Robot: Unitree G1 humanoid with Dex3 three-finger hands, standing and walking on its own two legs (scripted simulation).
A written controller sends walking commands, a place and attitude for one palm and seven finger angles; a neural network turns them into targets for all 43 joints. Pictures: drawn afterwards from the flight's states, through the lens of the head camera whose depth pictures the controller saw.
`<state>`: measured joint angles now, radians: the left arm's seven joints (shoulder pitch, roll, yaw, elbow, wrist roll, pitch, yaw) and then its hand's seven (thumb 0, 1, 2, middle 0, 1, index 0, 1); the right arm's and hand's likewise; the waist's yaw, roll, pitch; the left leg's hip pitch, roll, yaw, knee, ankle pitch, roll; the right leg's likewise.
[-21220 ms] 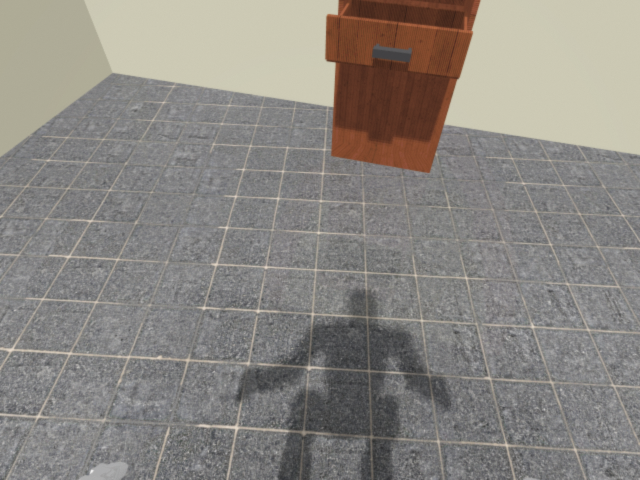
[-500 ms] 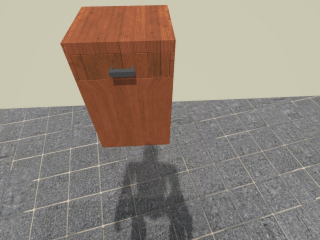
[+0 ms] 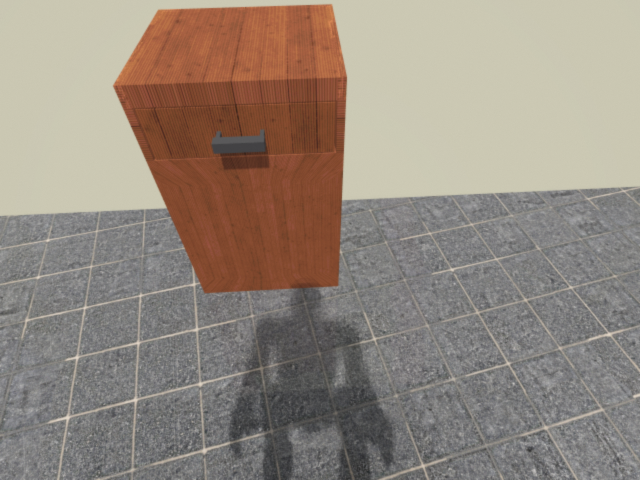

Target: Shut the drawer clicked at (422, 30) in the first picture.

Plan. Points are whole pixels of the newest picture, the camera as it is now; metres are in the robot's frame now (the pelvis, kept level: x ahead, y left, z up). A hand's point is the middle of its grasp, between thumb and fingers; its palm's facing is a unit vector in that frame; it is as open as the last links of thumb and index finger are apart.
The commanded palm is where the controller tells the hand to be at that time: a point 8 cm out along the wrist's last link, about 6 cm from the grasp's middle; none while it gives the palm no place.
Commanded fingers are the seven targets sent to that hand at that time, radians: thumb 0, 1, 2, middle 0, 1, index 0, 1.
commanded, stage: look to check the result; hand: left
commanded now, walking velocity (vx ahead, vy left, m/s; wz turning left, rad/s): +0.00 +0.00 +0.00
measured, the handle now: (239, 139) +0.84 +0.24 -0.07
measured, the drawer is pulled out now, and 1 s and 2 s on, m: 0.00 0.00 0.00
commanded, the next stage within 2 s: stand and wait in 0.20 s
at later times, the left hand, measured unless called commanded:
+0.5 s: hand out of the picture +0.03 +0.17 -0.17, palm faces +0.03 -0.97 -0.24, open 7.4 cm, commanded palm none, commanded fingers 0.00 0.90 0.90 -0.20 -0.30 -0.20 -0.30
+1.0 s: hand out of the picture +0.05 +0.19 -0.16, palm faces +0.02 -0.96 -0.27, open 7.4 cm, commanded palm none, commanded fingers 0.00 0.90 0.90 -0.20 -0.30 -0.20 -0.30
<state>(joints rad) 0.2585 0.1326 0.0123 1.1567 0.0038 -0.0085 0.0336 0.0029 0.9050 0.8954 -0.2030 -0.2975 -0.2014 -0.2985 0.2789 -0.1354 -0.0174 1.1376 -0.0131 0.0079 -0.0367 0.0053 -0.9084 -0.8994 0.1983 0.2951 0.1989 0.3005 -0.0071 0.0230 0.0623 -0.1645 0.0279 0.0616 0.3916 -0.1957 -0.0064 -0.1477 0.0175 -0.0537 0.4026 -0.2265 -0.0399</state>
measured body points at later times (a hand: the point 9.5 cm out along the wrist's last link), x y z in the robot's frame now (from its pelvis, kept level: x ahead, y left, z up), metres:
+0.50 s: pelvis +0.01 -0.02 +0.00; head +0.03 -0.03 +0.45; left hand +0.02 +0.22 -0.15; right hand +0.01 -0.25 -0.17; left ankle +0.01 +0.12 -0.74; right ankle +0.00 -0.09 -0.74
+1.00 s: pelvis +0.01 -0.02 +0.00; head +0.03 -0.03 +0.45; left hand +0.05 +0.24 -0.14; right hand +0.03 -0.27 -0.16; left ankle +0.01 +0.12 -0.74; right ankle +0.00 -0.09 -0.74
